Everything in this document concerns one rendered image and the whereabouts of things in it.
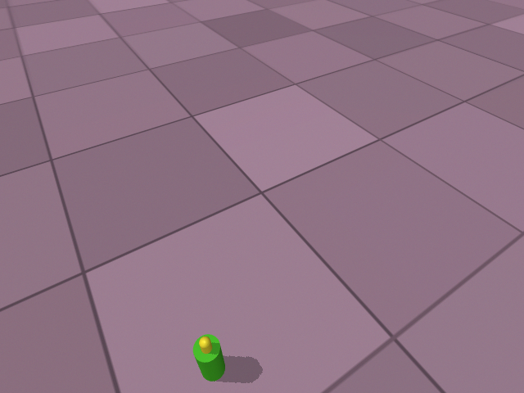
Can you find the bottle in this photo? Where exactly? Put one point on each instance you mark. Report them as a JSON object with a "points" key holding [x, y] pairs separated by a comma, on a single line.
{"points": [[209, 357]]}

